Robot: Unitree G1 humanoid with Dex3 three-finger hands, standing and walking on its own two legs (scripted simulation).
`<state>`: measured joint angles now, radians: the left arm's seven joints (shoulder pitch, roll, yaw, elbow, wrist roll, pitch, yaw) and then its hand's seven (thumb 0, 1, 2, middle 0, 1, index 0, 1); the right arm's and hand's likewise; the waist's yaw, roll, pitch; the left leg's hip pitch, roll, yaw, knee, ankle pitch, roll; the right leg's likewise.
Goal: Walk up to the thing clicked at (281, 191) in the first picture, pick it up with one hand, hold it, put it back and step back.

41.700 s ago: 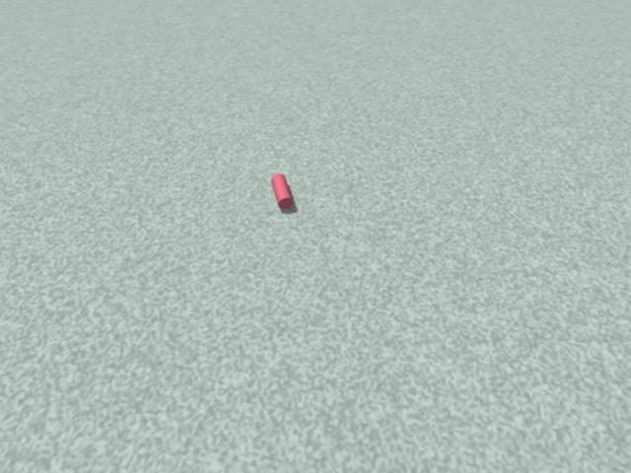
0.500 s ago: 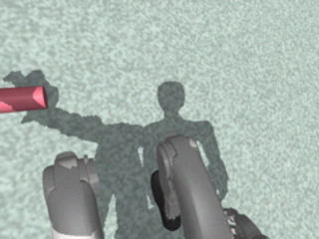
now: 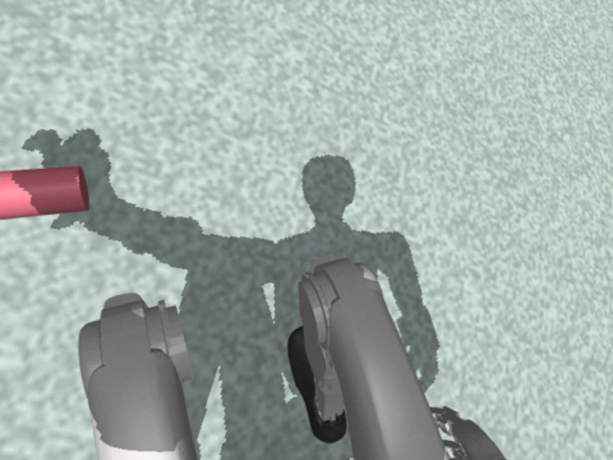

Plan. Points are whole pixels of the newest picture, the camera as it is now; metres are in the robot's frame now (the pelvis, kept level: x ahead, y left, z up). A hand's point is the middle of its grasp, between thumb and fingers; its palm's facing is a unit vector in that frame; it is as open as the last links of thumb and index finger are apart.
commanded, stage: approach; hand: left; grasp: from above
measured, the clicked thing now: (3, 195) +0.49 +0.34 -0.29
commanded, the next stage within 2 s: close in in 0.66 s
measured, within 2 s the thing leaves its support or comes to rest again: neither
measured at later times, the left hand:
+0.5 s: hand out of the picture +0.47 +0.34 -0.17, palm faces -0.49 -0.04 -0.87, open 14.2 cm
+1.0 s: hand out of the picture +0.47 +0.32 -0.17, palm faces -0.47 -0.03 -0.88, open 14.1 cm
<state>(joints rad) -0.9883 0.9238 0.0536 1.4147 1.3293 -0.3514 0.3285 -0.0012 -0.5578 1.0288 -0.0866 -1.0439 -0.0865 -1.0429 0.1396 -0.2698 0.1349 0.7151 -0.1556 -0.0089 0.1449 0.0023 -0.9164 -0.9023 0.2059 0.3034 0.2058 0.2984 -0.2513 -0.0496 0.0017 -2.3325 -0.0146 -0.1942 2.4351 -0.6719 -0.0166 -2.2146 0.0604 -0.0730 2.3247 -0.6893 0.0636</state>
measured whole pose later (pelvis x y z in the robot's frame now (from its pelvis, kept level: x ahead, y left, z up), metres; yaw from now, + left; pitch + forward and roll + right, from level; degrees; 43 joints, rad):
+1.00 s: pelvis -0.01 +0.00 +0.00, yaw -1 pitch +31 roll -12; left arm -1.07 0.94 0.04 1.52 1.35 -0.33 0.35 0.00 -0.56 1.03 -0.09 -1.04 -0.09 -1.04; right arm 0.13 -0.30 0.19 0.64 -0.16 0.00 0.14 0.00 -0.91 -0.90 0.20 0.30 0.20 0.30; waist -0.32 -0.06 0.03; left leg -2.34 -0.01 -0.21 2.44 -0.65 -0.01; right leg -2.22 0.06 -0.09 2.31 -0.67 0.06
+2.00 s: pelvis +0.00 +0.00 -0.02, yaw -4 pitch +28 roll -14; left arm -1.03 1.07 0.09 1.62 1.37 -0.36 0.51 0.00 -0.54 1.05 -0.09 -1.00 -0.08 -1.01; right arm 0.10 -0.32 0.29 0.65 -0.24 -0.10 0.17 0.00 -0.91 -0.91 0.21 0.30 0.21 0.30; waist -0.35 -0.14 0.14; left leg -2.33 -0.01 -0.28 2.53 -0.71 -0.03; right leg -2.21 0.09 -0.14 2.36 -0.68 0.07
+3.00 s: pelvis +0.00 +0.01 -0.02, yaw -5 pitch +27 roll -15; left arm -1.05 1.07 0.06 1.69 1.37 -0.29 0.62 0.00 -0.37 0.93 -0.16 -0.99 -0.17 -0.97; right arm 0.06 -0.34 0.31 0.64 -0.25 -0.17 0.18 0.00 -0.90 -0.90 0.21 0.30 0.21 0.30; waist -0.38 -0.15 0.15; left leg -2.34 0.01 -0.28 2.55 -0.70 -0.01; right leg -2.21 0.10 -0.15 2.36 -0.66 0.07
